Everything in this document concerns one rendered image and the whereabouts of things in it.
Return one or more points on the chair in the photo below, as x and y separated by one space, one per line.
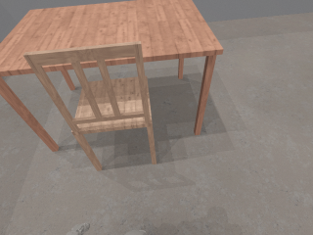
104 105

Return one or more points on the left robot hand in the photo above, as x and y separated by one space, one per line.
79 229

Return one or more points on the table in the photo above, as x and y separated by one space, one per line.
167 29

